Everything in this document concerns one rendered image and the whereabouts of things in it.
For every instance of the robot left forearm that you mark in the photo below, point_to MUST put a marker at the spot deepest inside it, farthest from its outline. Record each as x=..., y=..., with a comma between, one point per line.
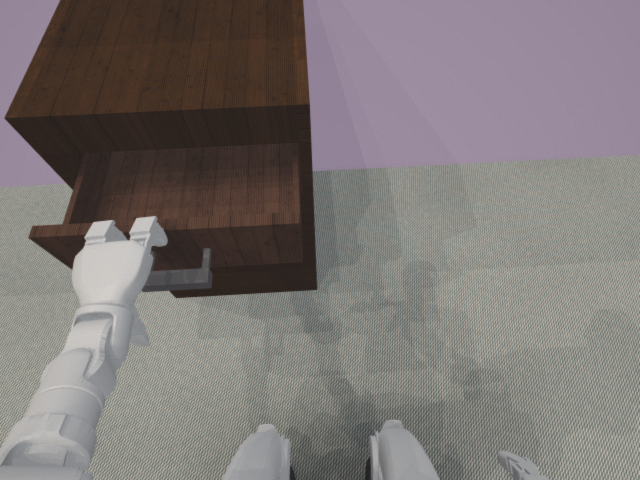
x=58, y=429

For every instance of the handle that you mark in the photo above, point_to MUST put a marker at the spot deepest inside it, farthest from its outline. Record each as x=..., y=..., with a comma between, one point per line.
x=183, y=279

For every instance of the left robot hand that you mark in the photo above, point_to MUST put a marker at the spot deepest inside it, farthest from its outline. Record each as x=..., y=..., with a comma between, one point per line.
x=112, y=269

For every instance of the cabinet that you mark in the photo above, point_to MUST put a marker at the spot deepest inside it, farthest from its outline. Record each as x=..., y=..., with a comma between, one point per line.
x=129, y=75

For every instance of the right robot hand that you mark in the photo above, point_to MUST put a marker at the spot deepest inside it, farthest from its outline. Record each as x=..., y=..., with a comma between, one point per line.
x=518, y=467

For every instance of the robot left shin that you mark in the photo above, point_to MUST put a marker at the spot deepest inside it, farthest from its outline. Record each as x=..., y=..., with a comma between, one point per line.
x=267, y=428

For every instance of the left robot thigh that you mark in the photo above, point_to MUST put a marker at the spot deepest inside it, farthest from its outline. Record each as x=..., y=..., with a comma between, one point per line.
x=262, y=456

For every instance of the drawer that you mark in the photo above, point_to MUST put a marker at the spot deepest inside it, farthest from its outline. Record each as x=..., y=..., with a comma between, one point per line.
x=242, y=202

